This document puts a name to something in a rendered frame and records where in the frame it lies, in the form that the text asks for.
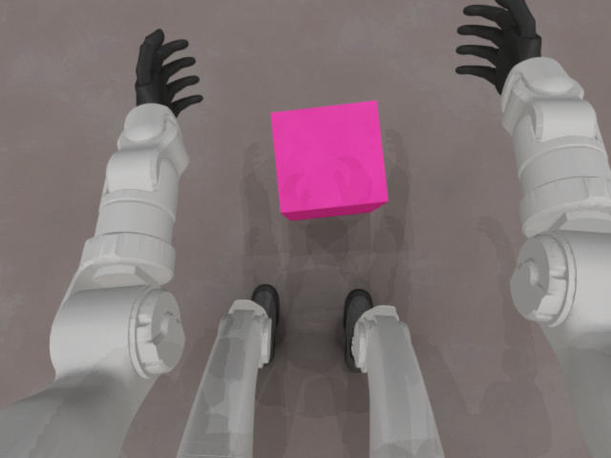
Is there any left robot forearm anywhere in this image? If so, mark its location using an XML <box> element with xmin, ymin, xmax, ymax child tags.
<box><xmin>50</xmin><ymin>103</ymin><xmax>189</xmax><ymax>367</ymax></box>

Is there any robot left foot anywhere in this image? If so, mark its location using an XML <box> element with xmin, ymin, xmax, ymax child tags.
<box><xmin>251</xmin><ymin>284</ymin><xmax>280</xmax><ymax>366</ymax></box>

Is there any right robot thigh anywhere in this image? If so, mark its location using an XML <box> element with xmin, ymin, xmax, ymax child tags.
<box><xmin>354</xmin><ymin>315</ymin><xmax>445</xmax><ymax>458</ymax></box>

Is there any right robot upper arm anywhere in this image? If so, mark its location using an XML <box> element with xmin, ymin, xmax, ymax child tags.
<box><xmin>510</xmin><ymin>229</ymin><xmax>611</xmax><ymax>458</ymax></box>

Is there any left robot upper arm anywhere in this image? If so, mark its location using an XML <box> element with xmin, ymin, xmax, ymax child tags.
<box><xmin>0</xmin><ymin>284</ymin><xmax>185</xmax><ymax>458</ymax></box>

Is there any left robot hand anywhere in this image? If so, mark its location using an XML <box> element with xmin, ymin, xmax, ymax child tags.
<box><xmin>135</xmin><ymin>29</ymin><xmax>203</xmax><ymax>118</ymax></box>

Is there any right robot hand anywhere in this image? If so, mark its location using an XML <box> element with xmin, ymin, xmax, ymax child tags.
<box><xmin>455</xmin><ymin>0</ymin><xmax>541</xmax><ymax>95</ymax></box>

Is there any right robot forearm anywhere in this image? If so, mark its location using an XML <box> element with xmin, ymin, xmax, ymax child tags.
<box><xmin>500</xmin><ymin>57</ymin><xmax>611</xmax><ymax>239</ymax></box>

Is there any carton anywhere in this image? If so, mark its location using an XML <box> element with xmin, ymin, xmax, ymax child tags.
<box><xmin>271</xmin><ymin>100</ymin><xmax>389</xmax><ymax>220</ymax></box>

